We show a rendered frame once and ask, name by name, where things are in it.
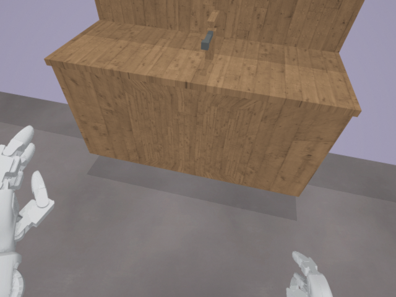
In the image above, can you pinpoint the tap lever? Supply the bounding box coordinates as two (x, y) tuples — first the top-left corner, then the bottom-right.
(201, 31), (213, 50)

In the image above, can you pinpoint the counter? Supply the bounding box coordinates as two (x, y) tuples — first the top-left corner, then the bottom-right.
(44, 0), (364, 197)

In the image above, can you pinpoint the robot right hand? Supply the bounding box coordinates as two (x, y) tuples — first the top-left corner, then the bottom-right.
(286, 251), (333, 297)

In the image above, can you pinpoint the robot left forearm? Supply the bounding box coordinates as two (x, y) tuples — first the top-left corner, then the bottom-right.
(0, 251), (25, 297)

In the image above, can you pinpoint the robot left hand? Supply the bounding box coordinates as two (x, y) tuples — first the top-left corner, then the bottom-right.
(0, 126), (54, 253)

